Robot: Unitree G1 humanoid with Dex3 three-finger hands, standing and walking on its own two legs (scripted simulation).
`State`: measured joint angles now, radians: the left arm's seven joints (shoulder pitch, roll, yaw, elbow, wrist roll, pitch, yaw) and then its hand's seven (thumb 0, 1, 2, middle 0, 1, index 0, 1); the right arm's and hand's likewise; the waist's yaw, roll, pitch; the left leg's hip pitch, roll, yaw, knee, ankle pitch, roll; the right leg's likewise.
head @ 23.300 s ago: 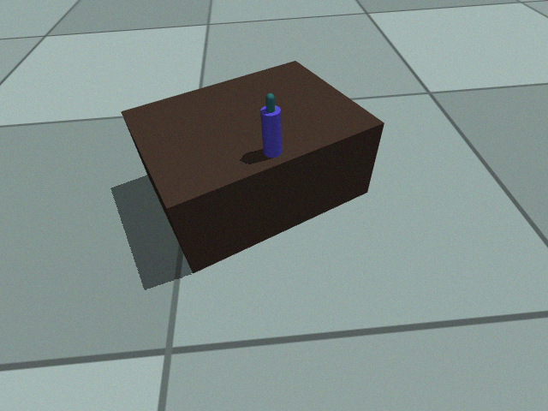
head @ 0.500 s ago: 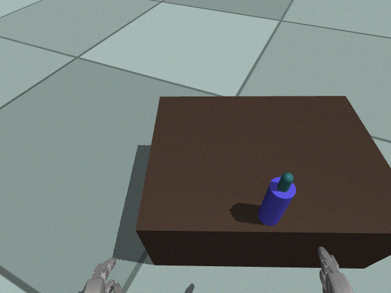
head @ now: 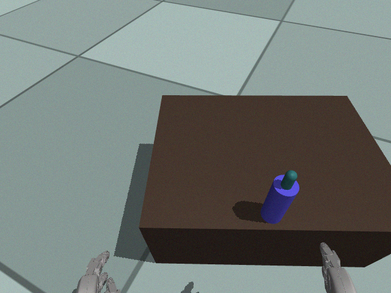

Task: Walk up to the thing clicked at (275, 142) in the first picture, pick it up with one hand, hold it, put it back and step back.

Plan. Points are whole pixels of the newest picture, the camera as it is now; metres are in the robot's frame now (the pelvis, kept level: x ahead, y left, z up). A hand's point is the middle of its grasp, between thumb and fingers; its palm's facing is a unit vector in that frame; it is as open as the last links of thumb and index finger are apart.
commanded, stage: home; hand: right
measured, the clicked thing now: (280, 195) +0.44 -0.23 -0.18
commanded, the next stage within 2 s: stand in 1.46 s
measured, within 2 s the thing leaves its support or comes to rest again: neither
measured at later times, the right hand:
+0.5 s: hand (312, 279) +0.19 -0.20 -0.06, palm faces +0.10 +0.96 -0.27, open 17.5 cm
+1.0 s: hand (313, 286) +0.17 -0.20 -0.06, palm faces +0.10 +0.96 -0.28, open 17.7 cm
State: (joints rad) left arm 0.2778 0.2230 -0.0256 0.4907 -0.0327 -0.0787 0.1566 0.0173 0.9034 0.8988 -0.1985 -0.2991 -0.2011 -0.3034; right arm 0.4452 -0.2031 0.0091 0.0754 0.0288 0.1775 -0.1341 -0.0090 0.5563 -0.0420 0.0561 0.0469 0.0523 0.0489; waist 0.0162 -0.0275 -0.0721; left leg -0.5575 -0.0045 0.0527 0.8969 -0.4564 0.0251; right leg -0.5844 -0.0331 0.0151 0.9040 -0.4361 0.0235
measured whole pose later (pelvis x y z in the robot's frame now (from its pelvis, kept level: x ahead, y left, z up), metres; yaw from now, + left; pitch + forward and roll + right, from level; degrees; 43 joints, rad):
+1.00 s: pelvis +0.01 -0.02 +0.00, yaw +1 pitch +7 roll +1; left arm 0.28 0.21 -0.03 0.51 -0.02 -0.11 0.16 0.02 0.90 0.90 -0.20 -0.30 -0.20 -0.31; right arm 0.44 -0.20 0.01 0.05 0.02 0.24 -0.13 -0.01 0.58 -0.02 0.05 0.04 0.05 0.04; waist 0.01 -0.03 -0.08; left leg -0.54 0.00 0.04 0.87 -0.45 0.00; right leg -0.58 -0.03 0.00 0.91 -0.45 0.00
